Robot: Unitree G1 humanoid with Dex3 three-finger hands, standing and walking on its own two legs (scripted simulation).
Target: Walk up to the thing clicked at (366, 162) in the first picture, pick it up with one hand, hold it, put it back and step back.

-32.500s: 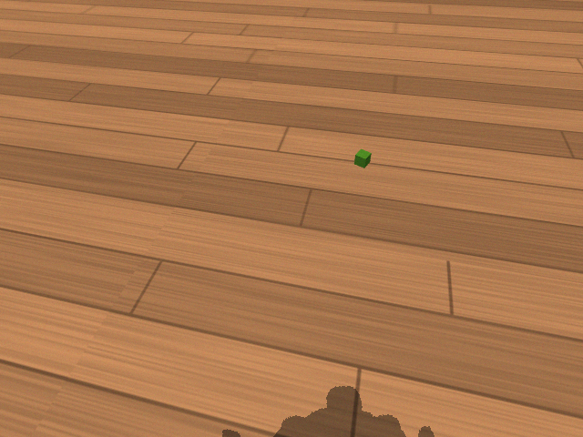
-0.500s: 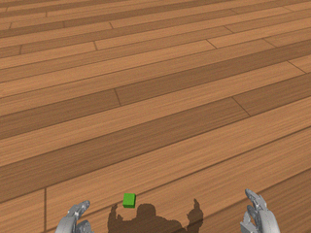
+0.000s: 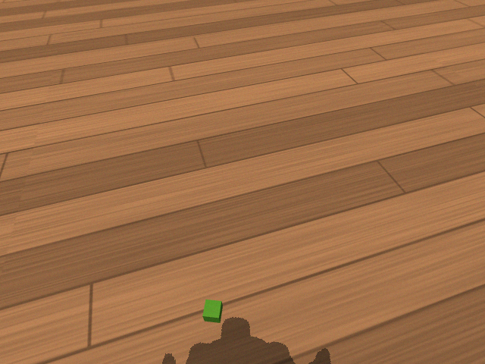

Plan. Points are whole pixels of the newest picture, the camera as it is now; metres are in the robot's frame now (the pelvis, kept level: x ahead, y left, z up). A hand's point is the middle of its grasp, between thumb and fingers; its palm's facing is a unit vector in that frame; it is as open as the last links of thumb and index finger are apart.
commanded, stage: stand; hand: left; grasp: from above
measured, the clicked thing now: (213, 311) +0.44 +0.17 -0.73
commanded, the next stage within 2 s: none
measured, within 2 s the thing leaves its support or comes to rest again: neither
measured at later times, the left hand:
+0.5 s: hand out of the picture +0.04 +0.24 -0.15, palm faces +0.05 -0.94 -0.32, open 7.3 cm
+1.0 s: hand out of the picture +0.05 +0.23 -0.14, palm faces +0.03 -0.95 -0.32, open 7.3 cm
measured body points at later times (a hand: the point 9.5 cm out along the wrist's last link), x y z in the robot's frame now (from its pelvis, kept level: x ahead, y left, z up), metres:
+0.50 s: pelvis -0.01 +0.00 +0.02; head -0.01 +0.00 +0.47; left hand +0.04 +0.28 -0.12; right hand +0.06 -0.29 -0.12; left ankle +0.00 +0.11 -0.73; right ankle -0.01 -0.14 -0.73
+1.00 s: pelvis +0.00 -0.01 +0.02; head +0.00 -0.02 +0.47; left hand +0.05 +0.28 -0.12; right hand +0.06 -0.30 -0.12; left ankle +0.00 +0.11 -0.73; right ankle -0.01 -0.14 -0.73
